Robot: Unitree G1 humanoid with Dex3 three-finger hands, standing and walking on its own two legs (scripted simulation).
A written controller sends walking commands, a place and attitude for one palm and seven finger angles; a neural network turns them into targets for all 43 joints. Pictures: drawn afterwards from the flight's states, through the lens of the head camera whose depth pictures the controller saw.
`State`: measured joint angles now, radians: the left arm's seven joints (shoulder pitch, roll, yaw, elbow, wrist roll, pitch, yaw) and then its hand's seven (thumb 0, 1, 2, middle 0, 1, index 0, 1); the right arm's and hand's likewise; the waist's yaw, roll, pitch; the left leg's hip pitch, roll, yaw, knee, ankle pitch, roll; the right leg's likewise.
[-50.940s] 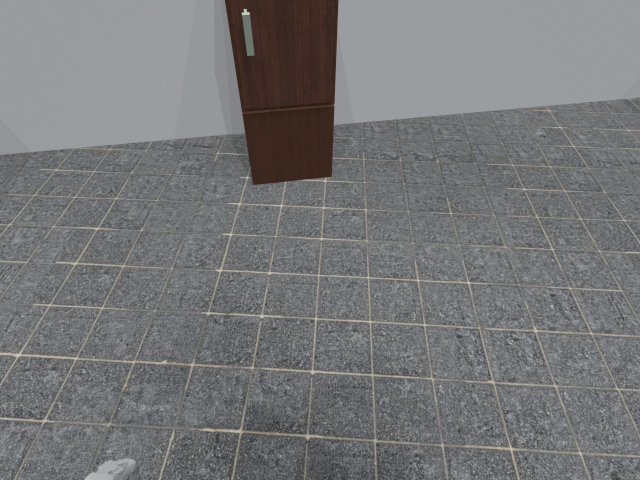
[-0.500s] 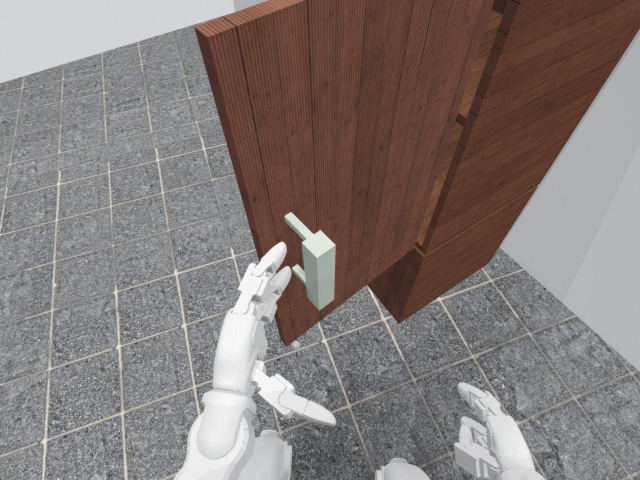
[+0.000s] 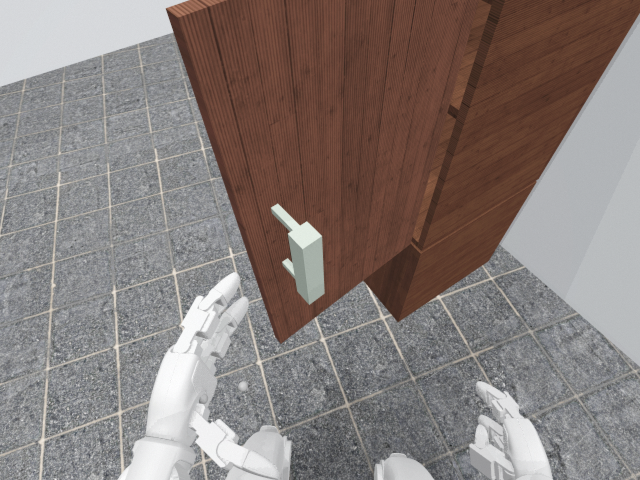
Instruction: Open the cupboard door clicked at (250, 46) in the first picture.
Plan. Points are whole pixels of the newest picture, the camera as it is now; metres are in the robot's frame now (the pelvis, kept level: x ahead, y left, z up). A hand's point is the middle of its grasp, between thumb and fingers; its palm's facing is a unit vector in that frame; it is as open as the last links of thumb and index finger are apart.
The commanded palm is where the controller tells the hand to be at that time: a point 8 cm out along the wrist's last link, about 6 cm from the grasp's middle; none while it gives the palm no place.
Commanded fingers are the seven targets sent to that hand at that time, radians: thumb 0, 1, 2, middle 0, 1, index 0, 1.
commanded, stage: draw the hand back to the body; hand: left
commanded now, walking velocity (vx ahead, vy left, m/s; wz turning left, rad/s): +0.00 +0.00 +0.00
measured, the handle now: (296, 254) +0.38 +0.05 +0.06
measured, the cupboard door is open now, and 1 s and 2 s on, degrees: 96 96 96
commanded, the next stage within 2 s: step back with the hand held close in 1.58 s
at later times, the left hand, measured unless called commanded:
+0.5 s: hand (140, 382) +0.20 +0.16 +0.14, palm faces -0.07 -1.00 -0.05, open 16.2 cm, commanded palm +0.18 +0.22 +0.15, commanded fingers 0.00 -0.29 0.39 -0.16 -0.30 -0.16 -0.30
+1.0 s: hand out of the picture +0.22 +0.26 +0.22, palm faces +0.33 -0.86 -0.38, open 11.5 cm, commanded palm +0.18 +0.31 +0.24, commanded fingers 0.00 0.58 0.76 -0.19 -0.30 -0.19 -0.30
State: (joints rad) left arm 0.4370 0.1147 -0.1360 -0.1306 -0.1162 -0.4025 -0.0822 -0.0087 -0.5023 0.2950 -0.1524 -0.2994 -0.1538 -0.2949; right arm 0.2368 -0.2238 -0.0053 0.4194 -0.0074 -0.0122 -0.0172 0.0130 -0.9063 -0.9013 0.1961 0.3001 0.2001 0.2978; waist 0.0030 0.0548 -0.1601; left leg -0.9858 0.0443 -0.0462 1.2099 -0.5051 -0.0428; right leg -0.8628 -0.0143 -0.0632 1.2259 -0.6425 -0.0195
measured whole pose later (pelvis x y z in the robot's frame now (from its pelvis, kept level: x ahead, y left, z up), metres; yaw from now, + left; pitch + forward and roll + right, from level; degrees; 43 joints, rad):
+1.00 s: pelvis +0.03 +0.04 +0.09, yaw -1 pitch +0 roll -1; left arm 0.53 0.32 0.19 -0.44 -0.04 -0.03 0.14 0.00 0.25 0.62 -0.19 -0.30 -0.19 -0.30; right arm 0.25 -0.21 0.07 0.54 0.01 -0.08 -0.11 0.01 -0.90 -0.90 0.20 0.30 0.20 0.30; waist 0.05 0.06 -0.05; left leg -0.33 0.02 0.03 0.65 -0.32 0.01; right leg -0.21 -0.04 -0.01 0.59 -0.39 0.04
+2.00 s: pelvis +0.02 +0.02 +0.11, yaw -3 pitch +1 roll -1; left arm 0.56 0.41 0.38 -0.47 -0.06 -0.11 0.11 0.02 0.89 0.89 -0.22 -0.30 -0.22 -0.30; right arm 0.14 -0.25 -0.01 0.55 0.01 0.02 -0.09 0.01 -0.90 -0.90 0.20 0.30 0.20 0.30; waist 0.01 0.05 0.04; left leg -0.26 0.05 0.05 0.46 -0.21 -0.01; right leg -0.15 0.00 0.00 0.40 -0.27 0.02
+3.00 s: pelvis -0.23 +0.04 +0.09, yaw -3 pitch +4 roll +0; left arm 0.61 0.47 0.45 -0.63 -0.07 -0.19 0.17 0.02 0.89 0.89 -0.21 -0.30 -0.22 -0.30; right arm 0.18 -0.17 0.03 0.59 -0.02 -0.12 -0.05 0.01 -0.90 -0.90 0.20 0.30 0.21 0.30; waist 0.00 -0.03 -0.01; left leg -0.56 0.04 0.08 0.52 -0.17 -0.02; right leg -0.07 0.04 -0.03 0.42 -0.40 -0.05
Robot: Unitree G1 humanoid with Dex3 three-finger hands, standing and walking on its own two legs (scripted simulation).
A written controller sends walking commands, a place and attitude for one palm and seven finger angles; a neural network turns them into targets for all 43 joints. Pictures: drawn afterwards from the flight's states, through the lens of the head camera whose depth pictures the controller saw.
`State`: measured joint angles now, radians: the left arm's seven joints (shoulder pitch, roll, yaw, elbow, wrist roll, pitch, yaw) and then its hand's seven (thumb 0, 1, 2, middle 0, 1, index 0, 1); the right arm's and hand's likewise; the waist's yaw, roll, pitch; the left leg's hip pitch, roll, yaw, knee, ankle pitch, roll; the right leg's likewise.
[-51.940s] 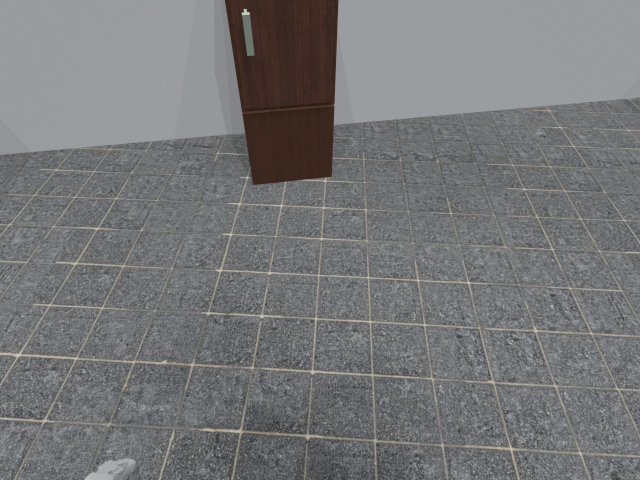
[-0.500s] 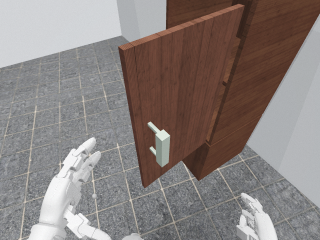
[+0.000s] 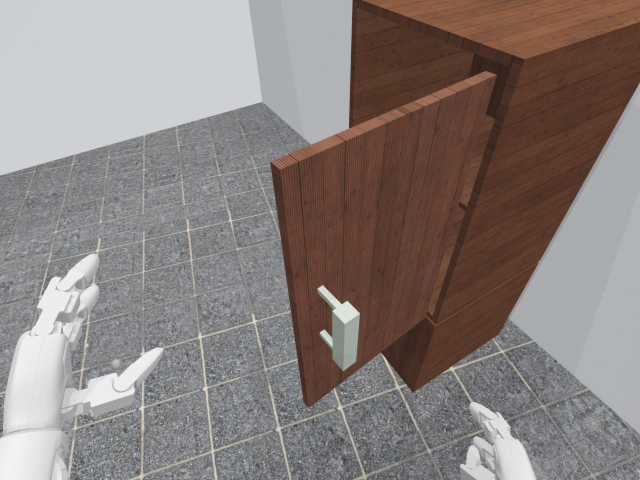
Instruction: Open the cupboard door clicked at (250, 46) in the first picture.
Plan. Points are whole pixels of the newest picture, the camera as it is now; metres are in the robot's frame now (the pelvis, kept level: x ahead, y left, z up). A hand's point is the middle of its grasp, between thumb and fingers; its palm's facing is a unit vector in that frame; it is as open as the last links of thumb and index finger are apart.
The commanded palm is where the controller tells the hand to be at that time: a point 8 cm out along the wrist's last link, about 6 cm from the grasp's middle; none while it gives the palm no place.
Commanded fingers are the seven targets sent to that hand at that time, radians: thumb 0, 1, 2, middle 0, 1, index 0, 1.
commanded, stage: draw the hand back to the body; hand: left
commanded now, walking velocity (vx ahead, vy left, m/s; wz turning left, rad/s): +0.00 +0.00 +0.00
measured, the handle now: (334, 327) +0.35 +0.02 -0.03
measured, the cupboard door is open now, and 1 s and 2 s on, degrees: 96 96 96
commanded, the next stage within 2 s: step back with the hand held close in 0.58 s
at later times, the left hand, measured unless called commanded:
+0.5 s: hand (100, 337) +0.20 +0.24 +0.16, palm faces +0.43 -0.81 -0.40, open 7.5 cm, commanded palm +0.15 +0.28 +0.19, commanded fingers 0.00 0.90 0.90 -0.20 -0.30 -0.20 -0.30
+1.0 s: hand (101, 334) +0.20 +0.23 +0.16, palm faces +0.31 -0.80 -0.52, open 7.4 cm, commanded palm +0.14 +0.28 +0.19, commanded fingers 0.00 0.90 0.90 -0.20 -0.30 -0.20 -0.30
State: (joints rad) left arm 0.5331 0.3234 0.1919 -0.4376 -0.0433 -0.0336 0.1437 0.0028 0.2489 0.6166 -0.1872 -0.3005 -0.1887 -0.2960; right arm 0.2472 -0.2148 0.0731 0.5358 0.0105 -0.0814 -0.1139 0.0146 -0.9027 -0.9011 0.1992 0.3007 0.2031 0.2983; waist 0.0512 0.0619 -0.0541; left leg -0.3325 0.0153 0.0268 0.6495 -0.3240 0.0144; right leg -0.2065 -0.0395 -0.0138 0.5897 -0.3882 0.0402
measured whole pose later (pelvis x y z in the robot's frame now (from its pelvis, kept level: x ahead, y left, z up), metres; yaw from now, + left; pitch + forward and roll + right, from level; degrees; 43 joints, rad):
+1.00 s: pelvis -0.01 -0.02 +0.02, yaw -2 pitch +1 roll -1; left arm 0.56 0.41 0.38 -0.47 -0.06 -0.11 0.11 0.02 0.89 0.89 -0.22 -0.30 -0.22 -0.30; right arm 0.14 -0.25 -0.01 0.55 0.01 0.02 -0.09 0.01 -0.90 -0.90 0.20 0.30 0.20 0.30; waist 0.01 0.05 0.04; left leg -0.26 0.05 0.05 0.46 -0.21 -0.01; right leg -0.15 0.00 0.00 0.40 -0.27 0.02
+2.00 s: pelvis -0.26 -0.01 +0.00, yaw -2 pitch +4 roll +0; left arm 0.61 0.47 0.45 -0.63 -0.07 -0.19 0.17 0.02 0.89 0.89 -0.21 -0.30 -0.22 -0.30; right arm 0.18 -0.17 0.03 0.59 -0.02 -0.12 -0.05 0.01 -0.90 -0.90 0.20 0.30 0.21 0.30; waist 0.00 -0.03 -0.01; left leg -0.56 0.04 0.08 0.52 -0.17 -0.02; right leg -0.07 0.04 -0.03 0.42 -0.40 -0.05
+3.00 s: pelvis -0.32 +0.00 +0.00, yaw -3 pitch +1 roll +0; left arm 0.28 0.31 0.12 0.37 0.02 0.02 0.02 0.01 0.90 0.89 -0.20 -0.30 -0.20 -0.29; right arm 0.12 -0.32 -0.01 0.80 -0.02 -0.05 -0.01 0.01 -0.90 -0.90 0.20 0.30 0.20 0.30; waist 0.01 0.07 0.00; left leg -0.38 -0.05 0.00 0.60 -0.23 0.04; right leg -0.26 0.01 -0.02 0.63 -0.39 -0.02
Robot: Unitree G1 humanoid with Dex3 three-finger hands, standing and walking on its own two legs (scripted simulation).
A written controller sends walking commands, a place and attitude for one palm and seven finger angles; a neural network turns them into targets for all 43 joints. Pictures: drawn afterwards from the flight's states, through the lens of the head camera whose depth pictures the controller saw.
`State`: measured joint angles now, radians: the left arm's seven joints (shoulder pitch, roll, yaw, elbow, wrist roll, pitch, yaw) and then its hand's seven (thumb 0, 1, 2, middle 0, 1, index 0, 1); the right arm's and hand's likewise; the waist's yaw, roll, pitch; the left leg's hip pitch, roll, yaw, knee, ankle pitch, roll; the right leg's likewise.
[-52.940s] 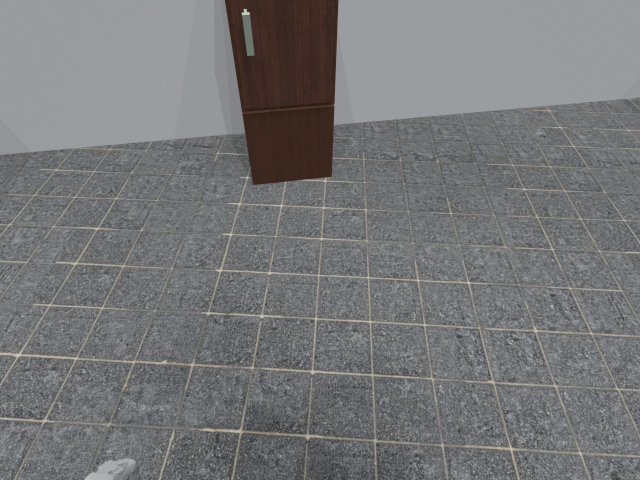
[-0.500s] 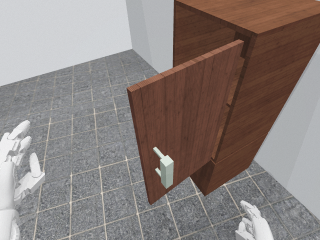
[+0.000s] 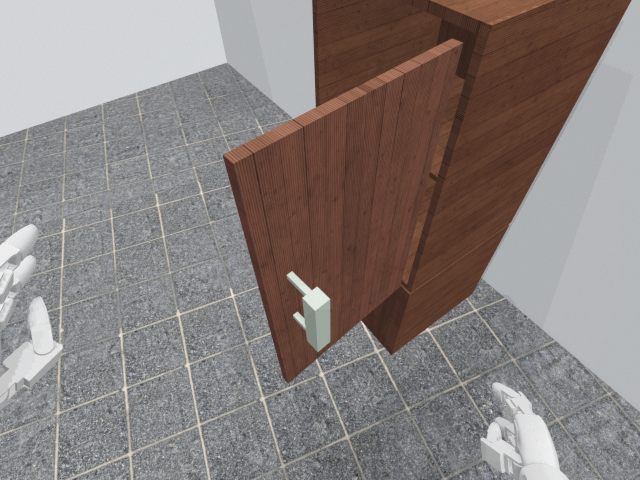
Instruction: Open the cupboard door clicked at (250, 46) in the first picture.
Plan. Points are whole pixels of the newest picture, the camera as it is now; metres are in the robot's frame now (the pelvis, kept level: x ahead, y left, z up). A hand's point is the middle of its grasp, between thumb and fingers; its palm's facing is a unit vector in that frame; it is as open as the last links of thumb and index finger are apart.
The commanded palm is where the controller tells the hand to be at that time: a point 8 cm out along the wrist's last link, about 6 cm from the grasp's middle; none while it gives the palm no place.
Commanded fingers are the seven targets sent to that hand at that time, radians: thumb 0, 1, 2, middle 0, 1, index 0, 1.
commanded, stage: step back with the hand held close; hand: left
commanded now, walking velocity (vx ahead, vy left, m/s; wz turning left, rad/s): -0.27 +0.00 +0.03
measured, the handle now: (307, 311) +0.36 +0.05 -0.04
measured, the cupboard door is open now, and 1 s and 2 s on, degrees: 96 96 96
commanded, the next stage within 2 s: stop stepping back and stand still in 0.62 s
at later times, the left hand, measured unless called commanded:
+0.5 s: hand out of the picture +0.04 +0.30 +0.15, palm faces +0.51 -0.70 -0.50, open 7.4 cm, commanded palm -0.02 +0.33 +0.17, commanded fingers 0.00 0.90 0.90 -0.20 -0.30 -0.20 -0.30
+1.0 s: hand out of the picture -0.05 +0.25 +0.17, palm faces +0.38 -0.78 -0.49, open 7.4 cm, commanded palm -0.11 +0.30 +0.17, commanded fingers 0.00 0.90 0.90 -0.20 -0.30 -0.20 -0.30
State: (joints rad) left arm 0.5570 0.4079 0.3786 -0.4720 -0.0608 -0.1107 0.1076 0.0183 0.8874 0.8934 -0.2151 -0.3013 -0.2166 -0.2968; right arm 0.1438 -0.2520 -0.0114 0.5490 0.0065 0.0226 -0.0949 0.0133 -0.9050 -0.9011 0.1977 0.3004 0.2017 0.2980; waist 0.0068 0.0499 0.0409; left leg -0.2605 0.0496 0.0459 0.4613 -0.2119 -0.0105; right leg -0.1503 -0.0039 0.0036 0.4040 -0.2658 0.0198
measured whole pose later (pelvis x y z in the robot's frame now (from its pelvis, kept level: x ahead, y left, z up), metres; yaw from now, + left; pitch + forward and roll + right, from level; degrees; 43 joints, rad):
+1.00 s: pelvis -0.25 +0.00 -0.02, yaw +0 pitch +4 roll +0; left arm 0.61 0.47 0.45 -0.63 -0.07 -0.19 0.17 0.02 0.89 0.89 -0.21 -0.30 -0.22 -0.30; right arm 0.18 -0.17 0.03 0.59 -0.02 -0.12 -0.05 0.01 -0.90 -0.90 0.20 0.30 0.21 0.30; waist 0.00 -0.03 -0.01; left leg -0.56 0.04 0.08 0.52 -0.17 -0.02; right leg -0.07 0.04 -0.03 0.42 -0.40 -0.05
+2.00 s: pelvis -0.32 +0.01 -0.02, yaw -1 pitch +1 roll +0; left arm 0.28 0.31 0.12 0.37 0.02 0.02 0.02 0.01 0.90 0.89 -0.20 -0.30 -0.20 -0.29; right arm 0.12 -0.32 -0.01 0.80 -0.02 -0.05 -0.01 0.01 -0.90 -0.90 0.20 0.30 0.20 0.30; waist 0.01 0.07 0.00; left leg -0.38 -0.05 0.00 0.60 -0.23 0.04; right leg -0.26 0.01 -0.02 0.63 -0.39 -0.02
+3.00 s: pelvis -0.31 +0.01 +0.00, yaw +0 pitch -2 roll +0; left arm 0.25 0.14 0.00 1.13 0.00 0.00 0.03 0.01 0.91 0.89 -0.20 -0.30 -0.21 -0.29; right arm 0.25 -0.17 0.00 1.13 -0.02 0.01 -0.03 0.00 -0.91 -0.90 0.20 0.30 0.20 0.30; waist -0.01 0.01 0.05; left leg -0.24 -0.04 -0.02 0.41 -0.14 0.03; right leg -0.10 0.02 -0.04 0.41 -0.28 -0.03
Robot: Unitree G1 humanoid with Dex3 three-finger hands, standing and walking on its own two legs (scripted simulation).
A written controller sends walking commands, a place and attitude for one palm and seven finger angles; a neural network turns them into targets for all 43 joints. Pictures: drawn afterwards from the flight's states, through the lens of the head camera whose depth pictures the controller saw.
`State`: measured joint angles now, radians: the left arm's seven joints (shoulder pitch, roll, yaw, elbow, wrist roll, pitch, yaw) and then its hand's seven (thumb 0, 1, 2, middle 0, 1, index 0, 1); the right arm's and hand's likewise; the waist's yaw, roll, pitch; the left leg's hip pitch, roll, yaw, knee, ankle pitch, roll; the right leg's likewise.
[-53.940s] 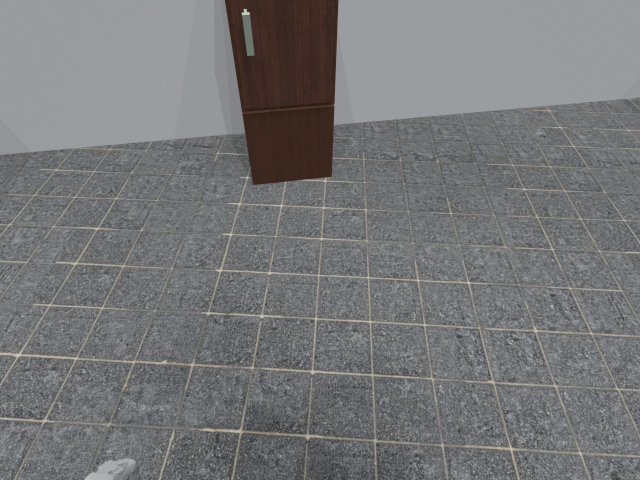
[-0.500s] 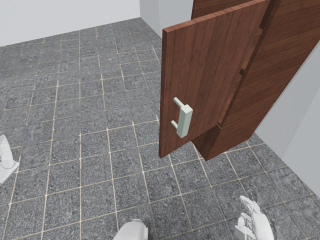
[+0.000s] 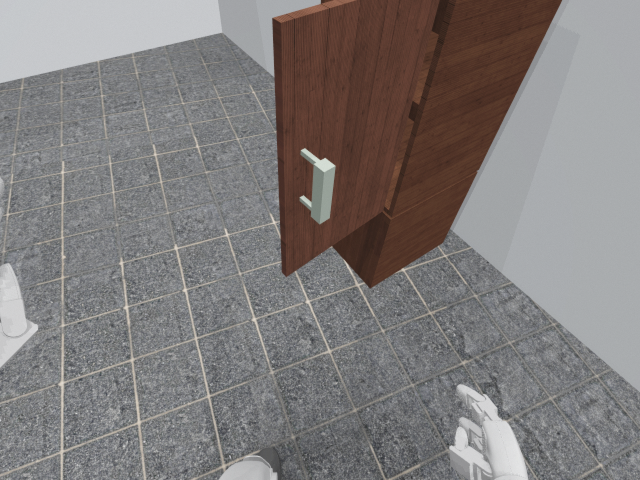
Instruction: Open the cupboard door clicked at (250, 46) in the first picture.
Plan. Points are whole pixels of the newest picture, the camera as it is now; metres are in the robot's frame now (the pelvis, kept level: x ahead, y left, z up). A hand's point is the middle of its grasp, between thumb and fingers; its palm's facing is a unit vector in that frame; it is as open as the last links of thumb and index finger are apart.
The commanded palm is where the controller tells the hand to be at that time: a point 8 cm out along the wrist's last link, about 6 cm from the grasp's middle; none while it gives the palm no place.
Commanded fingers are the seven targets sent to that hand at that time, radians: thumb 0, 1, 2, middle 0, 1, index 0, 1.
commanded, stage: stop stepping back and stand still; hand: left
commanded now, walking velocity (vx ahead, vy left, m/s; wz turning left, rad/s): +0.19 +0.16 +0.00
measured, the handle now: (313, 186) +0.61 +0.05 -0.03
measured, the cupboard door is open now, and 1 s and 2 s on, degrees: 96 96 96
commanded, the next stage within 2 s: let the arm hang, fingers relaxed in 0.74 s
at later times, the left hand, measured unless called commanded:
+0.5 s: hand (20, 359) +0.18 +0.25 +0.18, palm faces +0.38 -0.78 -0.50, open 7.4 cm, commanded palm +0.13 +0.29 +0.19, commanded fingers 0.00 0.90 0.90 -0.20 -0.30 -0.20 -0.30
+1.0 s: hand out of the picture +0.12 +0.25 -0.05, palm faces +0.09 -0.89 -0.44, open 7.4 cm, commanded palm none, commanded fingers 0.00 0.90 0.90 -0.20 -0.30 -0.20 -0.30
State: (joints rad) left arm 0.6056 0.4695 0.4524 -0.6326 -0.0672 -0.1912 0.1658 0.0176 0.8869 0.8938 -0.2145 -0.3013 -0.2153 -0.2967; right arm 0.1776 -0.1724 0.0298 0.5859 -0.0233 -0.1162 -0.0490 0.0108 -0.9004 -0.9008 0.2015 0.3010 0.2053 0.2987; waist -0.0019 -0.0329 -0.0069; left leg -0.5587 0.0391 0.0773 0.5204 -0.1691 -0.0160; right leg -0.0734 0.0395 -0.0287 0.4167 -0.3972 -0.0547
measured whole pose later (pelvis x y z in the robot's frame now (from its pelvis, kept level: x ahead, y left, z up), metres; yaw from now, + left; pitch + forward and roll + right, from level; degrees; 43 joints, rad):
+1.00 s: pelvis -0.06 +0.01 +0.00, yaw -1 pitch +1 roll +0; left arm 0.28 0.31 0.12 0.37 0.02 0.02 0.02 0.01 0.90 0.89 -0.20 -0.30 -0.20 -0.29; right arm 0.12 -0.32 -0.01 0.80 -0.02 -0.05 -0.01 0.01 -0.90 -0.90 0.20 0.30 0.20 0.30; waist 0.01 0.07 0.00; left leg -0.38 -0.05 0.00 0.60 -0.23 0.04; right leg -0.26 0.01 -0.02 0.63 -0.39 -0.02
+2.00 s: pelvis -0.06 +0.01 +0.02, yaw -1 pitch -2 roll +0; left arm 0.25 0.14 0.00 1.13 0.00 0.00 0.03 0.01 0.91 0.89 -0.20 -0.30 -0.21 -0.29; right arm 0.25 -0.17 0.00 1.13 -0.02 0.01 -0.03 0.00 -0.91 -0.90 0.20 0.30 0.20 0.30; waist -0.01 0.01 0.05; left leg -0.24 -0.04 -0.02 0.41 -0.14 0.03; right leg -0.10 0.02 -0.04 0.41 -0.28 -0.03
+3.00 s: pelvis -0.03 -0.01 +0.02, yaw -1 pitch -2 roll +0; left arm 0.20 0.22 0.01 1.13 0.00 -0.01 0.03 0.01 0.90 0.89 -0.20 -0.30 -0.21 -0.29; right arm 0.18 -0.24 0.00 1.14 -0.01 0.01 -0.03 0.00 -0.91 -0.90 0.20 0.30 0.20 0.30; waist 0.00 0.01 0.06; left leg -0.18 -0.01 -0.02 0.37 -0.17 0.00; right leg -0.02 0.04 -0.03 0.33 -0.28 -0.05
